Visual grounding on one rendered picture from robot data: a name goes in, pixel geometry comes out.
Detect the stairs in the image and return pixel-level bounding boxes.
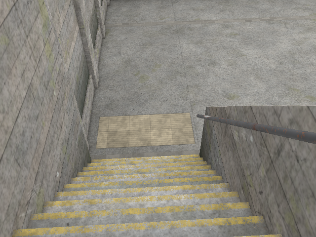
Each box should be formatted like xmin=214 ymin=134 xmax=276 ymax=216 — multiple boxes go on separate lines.
xmin=12 ymin=154 xmax=282 ymax=237

